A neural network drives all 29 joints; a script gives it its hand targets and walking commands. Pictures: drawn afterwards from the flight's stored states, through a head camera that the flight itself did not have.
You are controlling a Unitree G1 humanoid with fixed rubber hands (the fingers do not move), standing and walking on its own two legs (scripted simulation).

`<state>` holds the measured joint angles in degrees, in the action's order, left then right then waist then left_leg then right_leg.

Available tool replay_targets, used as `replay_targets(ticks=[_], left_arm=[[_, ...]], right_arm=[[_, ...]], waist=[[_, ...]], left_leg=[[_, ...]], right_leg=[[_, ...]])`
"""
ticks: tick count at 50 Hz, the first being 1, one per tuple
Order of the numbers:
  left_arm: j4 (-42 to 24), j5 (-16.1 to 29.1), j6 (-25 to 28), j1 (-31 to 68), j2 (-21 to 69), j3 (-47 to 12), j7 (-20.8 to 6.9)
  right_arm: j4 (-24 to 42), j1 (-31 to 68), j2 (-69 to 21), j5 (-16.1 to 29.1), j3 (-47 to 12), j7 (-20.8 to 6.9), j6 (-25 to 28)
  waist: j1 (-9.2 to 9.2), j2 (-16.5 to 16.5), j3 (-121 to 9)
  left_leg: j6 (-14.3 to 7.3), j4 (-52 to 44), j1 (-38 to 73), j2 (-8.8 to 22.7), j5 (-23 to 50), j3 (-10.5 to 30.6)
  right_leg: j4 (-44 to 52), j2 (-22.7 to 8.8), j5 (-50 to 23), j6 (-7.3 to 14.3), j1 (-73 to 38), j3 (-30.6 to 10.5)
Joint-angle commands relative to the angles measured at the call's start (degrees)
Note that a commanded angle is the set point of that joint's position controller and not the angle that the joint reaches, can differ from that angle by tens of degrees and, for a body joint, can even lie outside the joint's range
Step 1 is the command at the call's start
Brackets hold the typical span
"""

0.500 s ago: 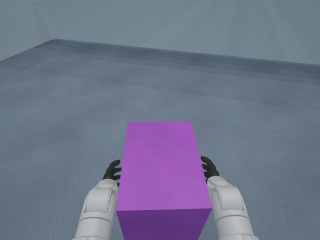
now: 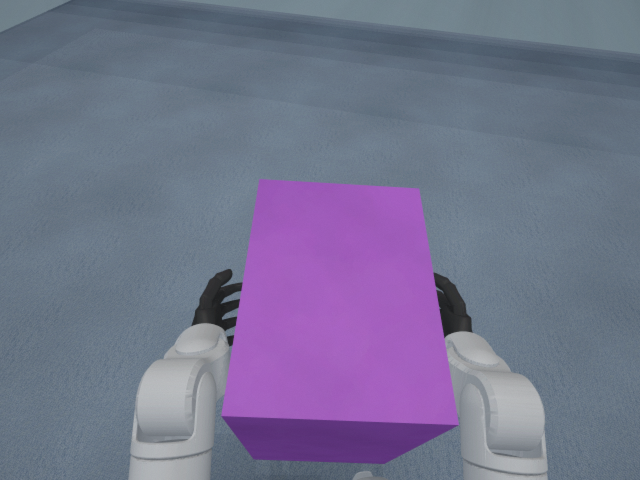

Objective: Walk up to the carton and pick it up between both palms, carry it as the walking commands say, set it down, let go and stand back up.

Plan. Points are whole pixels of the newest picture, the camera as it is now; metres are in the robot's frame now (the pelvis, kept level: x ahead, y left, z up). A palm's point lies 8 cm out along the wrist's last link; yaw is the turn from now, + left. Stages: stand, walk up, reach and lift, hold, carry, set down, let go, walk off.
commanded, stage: carry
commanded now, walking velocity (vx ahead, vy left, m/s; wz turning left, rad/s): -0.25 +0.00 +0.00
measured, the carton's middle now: (328, 337) +0.29 -0.01 +0.04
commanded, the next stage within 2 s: none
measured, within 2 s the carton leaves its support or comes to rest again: neither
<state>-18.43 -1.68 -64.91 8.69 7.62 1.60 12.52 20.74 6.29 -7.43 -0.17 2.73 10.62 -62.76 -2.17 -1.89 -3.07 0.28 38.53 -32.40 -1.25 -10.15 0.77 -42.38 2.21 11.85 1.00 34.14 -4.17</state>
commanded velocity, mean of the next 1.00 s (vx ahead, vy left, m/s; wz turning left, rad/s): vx -0.25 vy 0.00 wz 0.00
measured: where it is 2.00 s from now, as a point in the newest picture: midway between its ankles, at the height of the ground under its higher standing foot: outside the picture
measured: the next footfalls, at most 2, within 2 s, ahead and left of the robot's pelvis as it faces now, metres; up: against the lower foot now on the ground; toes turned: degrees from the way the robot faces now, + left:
left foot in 0.44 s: -0.13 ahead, +0.06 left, +0.00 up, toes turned +4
right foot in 0.76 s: -0.30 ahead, -0.15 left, +0.00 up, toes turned -11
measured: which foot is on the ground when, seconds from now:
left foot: down 0.00-0.20, up 0.22-0.42, down 0.44-0.80, up 0.82-1.00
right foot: down 0.00-0.44, up 0.46-0.74, down 0.76-1.00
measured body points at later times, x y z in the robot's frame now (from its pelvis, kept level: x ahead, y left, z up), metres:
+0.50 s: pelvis -0.18 -0.01 +0.01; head -0.20 +0.01 +0.46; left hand +0.09 +0.11 +0.07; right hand +0.07 -0.17 +0.09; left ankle -0.17 +0.06 -0.71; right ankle +0.00 -0.11 -0.67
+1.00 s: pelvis -0.38 -0.02 +0.01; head -0.38 -0.02 +0.46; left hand -0.11 +0.08 +0.07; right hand -0.15 -0.19 +0.08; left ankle -0.34 +0.10 -0.69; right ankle -0.34 -0.14 -0.71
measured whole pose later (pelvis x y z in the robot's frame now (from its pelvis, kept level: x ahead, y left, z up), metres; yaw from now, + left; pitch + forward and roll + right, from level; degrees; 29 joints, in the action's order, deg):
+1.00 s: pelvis -0.38 -0.02 +0.01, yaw -6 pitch +3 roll +0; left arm -22.2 -1.0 -67.7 1.0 7.4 -1.4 13.0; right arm 25.0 0.3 -7.3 0.0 0.7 11.3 -67.9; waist -2.6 -0.3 -4.1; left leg 0.1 45.3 -27.3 2.5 -20.6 -5.3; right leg -38.2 -3.6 14.4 0.0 26.9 3.9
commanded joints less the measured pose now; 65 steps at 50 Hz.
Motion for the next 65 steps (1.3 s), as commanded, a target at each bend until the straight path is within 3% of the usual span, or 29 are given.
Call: replay_targets(ticks=[1, 4, 7, 9, 10, 12, 13, 15, 19, 20, 21, 22, 23, 24, 26, 35, 37, 38, 39, 42, 48, 50, 52, 53, 58, 61, 62, 64, 65], left_arm=[[-17.8, 16.9, 0.8, 29.4, 51.9, -33.7, -8.6], [-16.9, 17.5, 0.1, 29.4, 53.1, -34.4, -8.7], [-19.1, 20.6, 0.2, 32.6, 52.3, -34.7, -9.5], [-16.3, 21.2, 0.0, 33.3, 51.0, -33.1, -10.6], [-15.1, 20.7, 0.0, 31.3, 50.5, -31.9, -10.7], [-13.5, 19.0, 0.7, 29.7, 50.4, -29.0, -11.1], [-12.7, 18.1, 0.7, 29.1, 51.7, -28.9, -11.0], [-14.6, 18.1, 1.5, 30.4, 53.1, -30.2, -10.7], [-20.7, 17.8, 2.6, 31.5, 53.2, -33.8, -9.2], [-20.3, 17.7, 2.6, 30.3, 52.3, -34.1, -8.9], [-19.5, 16.9, 1.9, 28.2, 51.2, -33.6, -8.7], [-20.7, 16.5, 2.0, 30.8, 50.3, -31.9, -8.5], [-21.0, 16.3, 2.5, 29.5, 50.7, -32.1, -8.1], [-20.8, 16.9, 2.4, 29.9, 50.4, -32.9, -8.1], [-16.0, 14.9, 1.6, 24.9, 50.6, -33.0, -8.4], [-15.4, 19.2, -1.2, 29.7, 52.0, -36.1, -9.8], [-14.6, 18.9, -1.2, 28.2, 51.2, -34.7, -10.0], [-16.4, 20.7, -0.7, 30.5, 51.8, -35.7, -10.4], [-14.4, 19.4, -0.8, 27.1, 52.2, -34.5, -10.2], [-18.0, 18.8, 1.1, 28.6, 57.5, -33.7, -10.7], [-21.6, 16.2, 2.8, 26.7, 54.6, -33.4, -9.0], [-19.3, 16.2, 2.2, 23.1, 52.3, -33.1, -8.5], [-19.1, 15.7, 2.1, 21.8, 51.2, -33.2, -8.1], [-17.4, 15.1, 1.5, 19.2, 50.7, -32.8, -7.9], [-23.0, 20.3, 1.2, 30.9, 54.1, -39.1, -10.2], [-21.0, 21.4, 0.8, 29.6, 53.9, -38.7, -10.5], [-21.0, 22.0, 1.2, 30.2, 54.4, -38.0, -11.0], [-18.6, 21.8, 0.8, 30.0, 52.8, -36.3, -11.6], [-18.1, 21.5, 0.7, 28.0, 53.7, -36.2, -11.8]], right_arm=[[11.0, 27.7, -52.7, 17.8, -35.8, -8.1, -2.1], [10.0, 26.1, -53.8, 16.6, -34.8, -8.4, -3.0], [7.9, 21.8, -53.4, 13.7, -32.5, -6.5, -2.7], [9.7, 25.2, -53.1, 12.0, -33.7, -5.7, -2.5], [9.6, 26.1, -51.6, 12.2, -33.3, -5.8, -2.6], [11.4, 31.3, -53.2, 13.7, -35.3, -6.0, -2.3], [10.3, 30.9, -55.4, 14.4, -35.3, -6.2, -2.3], [10.3, 31.8, -56.7, 15.5, -35.9, -6.5, -1.8], [10.2, 25.9, -57.3, 17.2, -33.3, -7.2, 0.0], [8.9, 25.2, -57.4, 17.4, -32.7, -7.2, 0.2], [8.5, 25.3, -54.8, 16.5, -31.6, -7.2, -0.1], [6.8, 24.3, -56.4, 16.1, -33.6, -7.8, -0.7], [8.8, 24.2, -56.3, 17.0, -35.5, -8.5, -0.6], [7.4, 21.8, -55.4, 16.0, -33.2, -8.3, -1.0], [9.1, 23.3, -52.9, 16.3, -33.2, -9.2, -1.7], [9.9, 23.7, -49.8, 12.3, -31.3, -7.6, -3.0], [8.2, 21.6, -50.1, 11.8, -31.8, -7.2, -3.3], [10.2, 22.0, -51.6, 11.8, -31.6, -7.2, -2.9], [9.5, 21.9, -51.5, 12.5, -31.9, -7.4, -3.2], [14.0, 31.0, -57.4, 17.8, -36.9, -9.1, -1.9], [18.0, 31.7, -56.7, 20.8, -39.5, -9.3, -0.8], [15.6, 26.9, -53.9, 19.1, -37.8, -8.8, -1.2], [12.3, 21.9, -52.7, 18.1, -36.6, -9.1, -1.2], [10.5, 19.5, -52.2, 17.8, -36.0, -9.4, -1.9], [9.9, 19.0, -54.2, 14.4, -31.5, -9.4, -1.0], [10.8, 19.6, -52.9, 13.5, -31.7, -8.3, -0.9], [11.7, 20.9, -53.3, 13.6, -32.6, -8.0, -0.6], [13.8, 23.4, -51.7, 12.4, -33.4, -7.2, -1.0], [14.3, 24.6, -51.8, 12.6, -33.6, -7.2, -1.1]], waist=[[2.45, 16.8, -25.6], [3.24, 16.3, -20.1], [3.51, 6.4, -21.7], [2.69, -24.1, -18.2], [2.08, -18.8, -15.7], [0.48, -16.3, -16.0], [0.87, -11.1, -17.9], [1.55, -12.3, -20.5], [-0.04, -5.7, -25.7], [-0.44, 8.6, -23.7], [0.68, 29.7, -20.2], [1.09, 20.3, -14.9], [2.28, 12.6, -14.2], [1.55, 10.0, -16.8], [2.66, 6.0, -19.0], [1.99, 13.5, -17.9], [2.25, 0.4, -21.4], [2.04, -13.7, -20.6], [2.46, -16.8, -19.4], [2.68, -8.0, -17.1], [1.77, -7.8, -21.0], [1.33, 0.4, -25.2], [1.6, 18.4, -25.6], [1.46, 18.2, -23.7], [1.16, 15.8, -20.8], [1.46, 14.7, -21.5], [2.03, 7.7, -23.7], [2.36, -21.7, -17.6], [2.41, -16.4, -13.7]], left_leg=[[-11.4, -15.2, 12.2, 23.1, 3.8, 19.2], [-7.1, -18.4, 0.0, 18.3, -14.9, 11.2], [-3.0, -8.6, -9.0, 12.6, -21.8, 5.7], [2.2, 24.9, -8.5, -1.1, -20.9, -5.1], [2.2, 33.9, -3.3, -0.4, -19.0, -0.6], [2.8, 40.9, 7.3, -0.7, -13.3, -3.3], [1.5, 36.4, 9.8, -0.1, -13.2, -4.1], [0.6, 21.0, 13.3, -2.5, -16.1, -8.5], [-2.8, -16.4, 27.9, -4.6, -24.0, -13.1], [-5.7, -27.3, 28.8, 6.0, -27.1, 1.4], [-10.1, -23.3, 20.5, 25.8, -9.8, 26.9], [-13.7, -25.2, 10.1, 29.6, -4.0, 21.5], [-9.3, -21.5, 16.6, 27.0, 12.4, 14.5], [-10.6, -16.1, 18.9, 23.2, 25.9, 6.9], [-10.3, -17.1, 17.3, 17.5, 14.9, 3.1], [-6.5, -15.6, 17.3, 19.1, 2.0, 5.7], [-1.6, -7.5, 12.5, 15.0, 0.0, 1.2], [1.4, -1.5, 2.0, 7.9, -12.2, -3.7], [1.8, 6.0, 1.1, 5.3, -20.5, -5.8], [0.1, 19.8, 4.8, 4.8, -11.4, -3.7], [-0.4, -1.5, 9.5, 3.3, -8.6, -7.6], [-2.1, -12.3, 19.9, 12.0, 14.1, 1.0], [-9.0, -11.1, 27.9, 25.8, 44.3, 14.7], [-10.9, -12.3, 27.1, 27.5, 44.5, 13.5], [-8.0, -17.7, 12.4, 20.0, 2.5, 8.9], [-5.6, -15.7, 13.9, 19.0, -2.4, 5.2], [-3.9, -13.4, 11.8, 17.4, -10.2, 3.1], [1.4, 10.9, -2.7, 4.1, -21.7, -6.5], [0.8, 22.4, -4.1, 3.8, -22.8, -1.5]], right_leg=[[-11.1, -1.6, 16.2, -0.5, -4.8, 3.4], [-8.8, -3.2, 10.8, 0.0, -11.3, 6.5], [4.3, -4.5, 9.5, 0.3, -24.1, 1.9], [37.5, -25.7, 29.0, 4.7, -10.1, -29.2], [38.2, -24.6, 35.6, 5.8, -1.8, -27.3], [39.2, -19.6, 35.9, -0.8, 5.4, -14.6], [36.1, -18.0, 27.4, -0.2, 1.9, -8.5], [34.2, -14.3, 17.4, -4.0, -4.9, -2.7], [30.2, -9.7, 17.6, -11.5, -11.5, 4.0], [13.8, -5.7, 13.5, -11.8, -8.8, 6.9], [-10.1, -2.5, 20.0, -7.9, -1.0, 6.7], [-23.0, -3.1, 18.3, -4.6, -1.0, 4.2], [-22.5, -3.7, 12.5, -2.9, 4.3, 2.4], [-22.8, -4.9, 7.1, -2.9, 2.0, 2.3], [-26.3, -3.6, 6.2, -2.7, 0.0, 6.3], [8.9, -2.3, 12.9, -1.8, -14.1, 10.0], [21.6, -11.9, 4.0, -0.3, -24.8, -1.0], [22.2, -22.6, -8.1, 3.4, -25.9, -14.7], [22.1, -26.9, -12.4, 7.8, -22.5, -15.2], [20.2, -21.8, -20.2, 8.4, -14.3, -4.4], [13.7, -17.6, -21.1, 5.5, -19.5, -0.4], [5.1, -13.5, -15.5, 1.5, -17.2, 3.5], [-5.3, -5.3, 12.2, -1.8, -3.4, 10.0], [-13.2, -4.5, 20.2, -1.5, -1.4, 10.2], [-10.7, -3.1, 13.6, -0.2, -9.1, 8.2], [4.2, -2.1, 10.8, -0.2, -15.3, 10.7], [11.9, -4.9, 9.8, 0.2, -21.1, 6.7], [28.6, -26.8, 3.7, 8.0, -20.1, -21.8], [28.2, -29.5, -7.9, 10.1, -14.0, -20.0]])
